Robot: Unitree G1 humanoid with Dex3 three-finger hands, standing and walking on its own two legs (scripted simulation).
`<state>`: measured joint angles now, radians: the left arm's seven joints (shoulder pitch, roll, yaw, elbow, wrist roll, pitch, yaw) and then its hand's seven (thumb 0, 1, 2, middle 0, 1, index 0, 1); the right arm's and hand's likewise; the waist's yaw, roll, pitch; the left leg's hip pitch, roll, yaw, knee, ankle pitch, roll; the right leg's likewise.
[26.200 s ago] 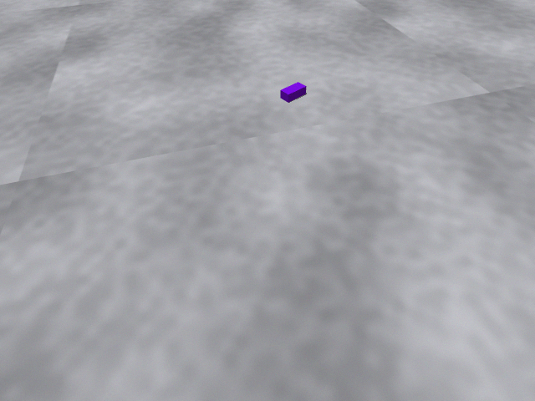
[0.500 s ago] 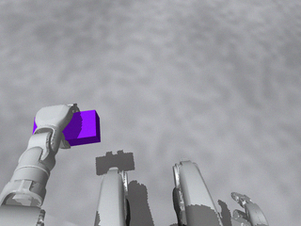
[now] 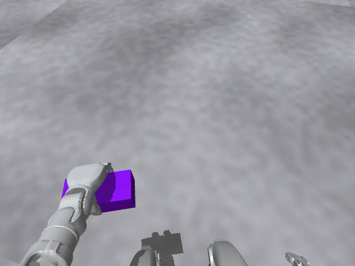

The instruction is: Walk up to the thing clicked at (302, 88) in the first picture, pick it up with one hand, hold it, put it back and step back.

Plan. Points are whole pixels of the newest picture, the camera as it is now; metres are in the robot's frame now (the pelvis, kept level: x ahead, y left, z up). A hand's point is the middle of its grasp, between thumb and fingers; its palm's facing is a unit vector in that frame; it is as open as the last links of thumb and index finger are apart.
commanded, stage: lift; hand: left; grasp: from above
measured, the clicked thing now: (100, 193) +0.35 +0.22 -0.11
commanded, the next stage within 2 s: hold in 0.30 s
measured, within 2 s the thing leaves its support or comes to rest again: neither
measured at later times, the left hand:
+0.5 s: hand (82, 179) +0.34 +0.23 -0.01, palm faces -0.45 -0.06 -0.89, open 11.1 cm
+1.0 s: hand (81, 172) +0.34 +0.22 +0.03, palm faces -0.45 -0.05 -0.89, open 11.1 cm
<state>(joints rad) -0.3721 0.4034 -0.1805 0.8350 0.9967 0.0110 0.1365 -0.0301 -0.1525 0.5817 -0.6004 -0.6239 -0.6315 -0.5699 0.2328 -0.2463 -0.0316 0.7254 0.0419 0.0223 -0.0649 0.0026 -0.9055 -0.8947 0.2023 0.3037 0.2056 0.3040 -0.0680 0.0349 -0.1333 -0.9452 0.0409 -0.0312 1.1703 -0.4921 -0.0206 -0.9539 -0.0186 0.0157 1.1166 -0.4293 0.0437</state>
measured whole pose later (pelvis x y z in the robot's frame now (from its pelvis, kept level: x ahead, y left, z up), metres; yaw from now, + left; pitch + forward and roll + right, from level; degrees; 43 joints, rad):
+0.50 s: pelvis +0.03 +0.01 +0.06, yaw -1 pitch +8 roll -1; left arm -0.33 0.39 -0.21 0.83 1.00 0.00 0.10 -0.03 -0.15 0.58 -0.60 -0.62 -0.63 -0.57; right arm 0.24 -0.24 -0.04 0.72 0.05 0.03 -0.05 0.00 -0.90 -0.89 0.20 0.30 0.21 0.30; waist -0.04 0.03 -0.08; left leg -0.57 0.03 0.01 0.81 -0.38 -0.01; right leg -0.59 -0.03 0.04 0.77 -0.32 0.05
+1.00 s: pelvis +0.04 +0.00 +0.07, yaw -1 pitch +5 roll +0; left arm -0.27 0.40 -0.21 0.70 0.99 0.00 0.01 -0.03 -0.14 0.57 -0.59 -0.63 -0.61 -0.58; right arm 0.22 -0.25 -0.04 0.69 0.06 0.06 -0.05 0.00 -0.90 -0.89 0.20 0.30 0.20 0.30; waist -0.01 0.04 -0.06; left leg -0.42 0.03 0.02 0.67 -0.34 -0.02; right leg -0.46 -0.03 0.04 0.66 -0.29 0.04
